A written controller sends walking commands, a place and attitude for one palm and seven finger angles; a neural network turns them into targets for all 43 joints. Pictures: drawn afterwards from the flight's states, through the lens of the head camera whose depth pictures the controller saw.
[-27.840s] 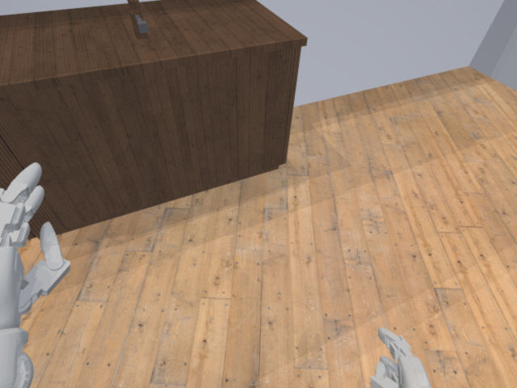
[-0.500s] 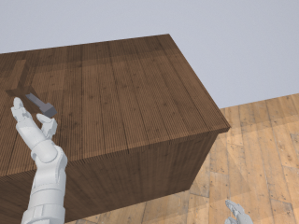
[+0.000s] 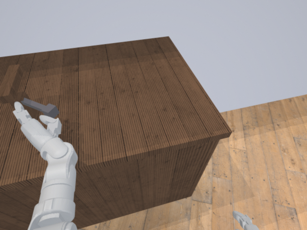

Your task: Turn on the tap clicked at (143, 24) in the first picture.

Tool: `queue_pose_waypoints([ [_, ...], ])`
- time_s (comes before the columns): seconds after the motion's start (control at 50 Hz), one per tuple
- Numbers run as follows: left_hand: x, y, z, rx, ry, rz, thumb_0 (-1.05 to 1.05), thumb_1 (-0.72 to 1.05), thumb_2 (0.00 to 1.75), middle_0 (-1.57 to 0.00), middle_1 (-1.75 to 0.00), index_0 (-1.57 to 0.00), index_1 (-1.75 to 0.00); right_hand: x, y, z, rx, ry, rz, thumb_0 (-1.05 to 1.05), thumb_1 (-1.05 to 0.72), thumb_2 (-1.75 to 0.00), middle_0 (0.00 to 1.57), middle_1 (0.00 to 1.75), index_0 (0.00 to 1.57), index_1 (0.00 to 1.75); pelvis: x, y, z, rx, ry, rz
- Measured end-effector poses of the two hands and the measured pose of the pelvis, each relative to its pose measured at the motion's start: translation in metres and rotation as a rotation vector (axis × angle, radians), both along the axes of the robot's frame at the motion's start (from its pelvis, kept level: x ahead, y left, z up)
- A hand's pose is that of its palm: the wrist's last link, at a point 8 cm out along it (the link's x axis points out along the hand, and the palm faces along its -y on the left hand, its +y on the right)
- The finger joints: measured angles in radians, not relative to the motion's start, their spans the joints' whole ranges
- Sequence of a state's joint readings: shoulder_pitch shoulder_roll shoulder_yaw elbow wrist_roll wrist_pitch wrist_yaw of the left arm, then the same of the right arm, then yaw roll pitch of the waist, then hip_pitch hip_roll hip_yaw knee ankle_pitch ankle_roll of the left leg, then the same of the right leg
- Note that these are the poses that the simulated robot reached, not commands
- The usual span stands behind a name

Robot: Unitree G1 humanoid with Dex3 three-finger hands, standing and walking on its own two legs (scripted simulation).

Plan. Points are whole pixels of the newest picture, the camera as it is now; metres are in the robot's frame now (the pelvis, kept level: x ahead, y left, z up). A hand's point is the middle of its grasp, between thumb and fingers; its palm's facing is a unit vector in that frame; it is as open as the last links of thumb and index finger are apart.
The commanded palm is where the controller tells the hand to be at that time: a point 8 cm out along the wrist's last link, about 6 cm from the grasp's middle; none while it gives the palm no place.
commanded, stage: push the lever round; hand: left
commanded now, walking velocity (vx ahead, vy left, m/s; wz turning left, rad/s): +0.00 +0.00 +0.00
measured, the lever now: (50, 111) +0.40 +0.31 +0.09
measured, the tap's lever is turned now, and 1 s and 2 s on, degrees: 52 78 80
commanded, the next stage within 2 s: lift the hand up off the lever in 0.88 s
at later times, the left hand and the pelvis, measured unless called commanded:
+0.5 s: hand (64, 114) +0.39 +0.27 +0.08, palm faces +0.83 -0.55 -0.06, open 7.7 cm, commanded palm +0.35 +0.28 +0.09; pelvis +0.00 +0.00 +0.00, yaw +0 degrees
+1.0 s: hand (68, 107) +0.42 +0.27 +0.08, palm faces +0.84 -0.54 -0.07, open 7.7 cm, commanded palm +0.37 +0.27 +0.09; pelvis +0.00 +0.00 +0.00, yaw +0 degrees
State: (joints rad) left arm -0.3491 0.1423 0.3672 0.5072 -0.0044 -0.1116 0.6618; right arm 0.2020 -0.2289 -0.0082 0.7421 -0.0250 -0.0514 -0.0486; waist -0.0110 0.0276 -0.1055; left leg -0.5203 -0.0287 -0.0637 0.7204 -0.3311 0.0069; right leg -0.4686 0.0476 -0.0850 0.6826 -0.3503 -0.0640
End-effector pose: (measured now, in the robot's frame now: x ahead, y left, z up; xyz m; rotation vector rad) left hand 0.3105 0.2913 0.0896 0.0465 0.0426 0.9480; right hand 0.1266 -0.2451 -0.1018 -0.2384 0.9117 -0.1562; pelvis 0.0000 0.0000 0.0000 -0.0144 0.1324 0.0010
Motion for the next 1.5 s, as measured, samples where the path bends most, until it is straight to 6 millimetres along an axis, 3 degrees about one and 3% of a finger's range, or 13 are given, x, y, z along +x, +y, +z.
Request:
queue_pose_waypoints([
  [0.26,0.012,-0.004,-0.002,-0.019,0.006,0.047,-0.01,0.92,0.92,-0.15,-0.15,-0.15,-0.15,-0.006,0.003,-0.004,0.014,0.03,0.007,0.01,-0.9,-0.9,0.2,0.3,0.21,0.3,0.002,0.001,-0.001,-0.002,0.011,0.003],
  [1.12,0.057,-0.013,0.0,-0.021,0.018,0.052,0.02,0.95,0.93,-0.15,-0.15,-0.14,-0.15,-0.052,-0.005,-0.016,0.022,0.172,-0.043,0.01,-0.91,-0.9,0.2,0.3,0.2,0.3,0.004,0.001,-0.004,-0.003,0.051,-0.008],
  [1.28,0.055,-0.017,0.007,-0.016,0.011,0.035,0.02,0.92,0.91,-0.15,-0.15,-0.14,-0.15,-0.046,-0.004,-0.013,0.03,0.154,-0.048,0.01,-0.91,-0.9,0.2,0.3,0.2,0.3,0.008,0.001,-0.001,-0.002,0.035,-0.012],
  [1.5,0.046,-0.013,0.019,-0.019,0.013,0.038,0.01,0.9,0.9,-0.15,-0.15,-0.15,-0.15,-0.019,-0.002,-0.004,0.036,0.081,-0.031,0.01,-0.91,-0.9,0.2,0.3,0.2,0.3,0.012,0.001,0.004,0.002,0.008,-0.013],
])
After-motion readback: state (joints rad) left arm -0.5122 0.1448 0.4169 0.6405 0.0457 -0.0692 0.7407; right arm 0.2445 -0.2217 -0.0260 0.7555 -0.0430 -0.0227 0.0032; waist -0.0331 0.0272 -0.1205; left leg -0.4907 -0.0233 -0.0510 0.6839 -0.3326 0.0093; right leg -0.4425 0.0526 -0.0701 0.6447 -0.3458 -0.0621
